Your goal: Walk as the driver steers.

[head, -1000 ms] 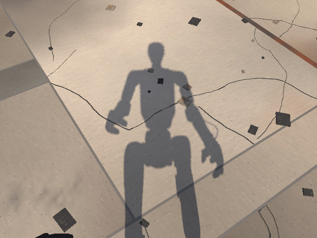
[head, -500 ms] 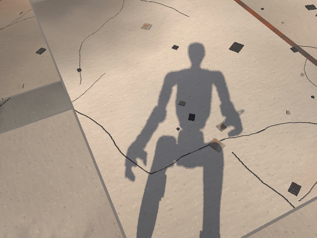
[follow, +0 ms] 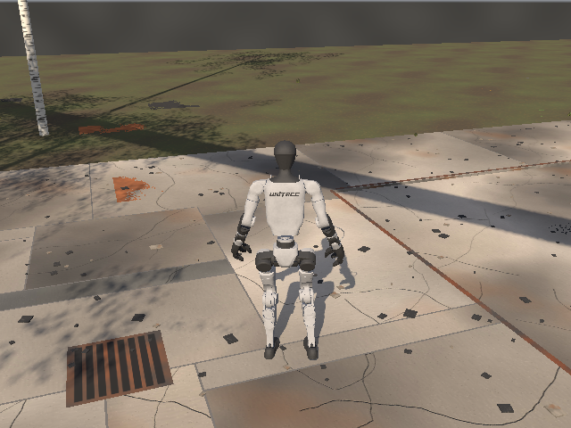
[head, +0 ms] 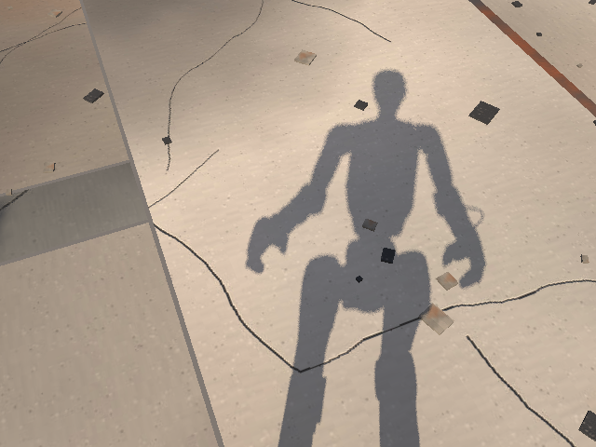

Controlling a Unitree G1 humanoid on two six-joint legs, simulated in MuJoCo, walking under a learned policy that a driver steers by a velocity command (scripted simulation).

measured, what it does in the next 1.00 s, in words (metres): steps on the spot, turning left: right foot, then left foot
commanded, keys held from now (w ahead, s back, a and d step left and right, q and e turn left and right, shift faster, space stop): q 1.00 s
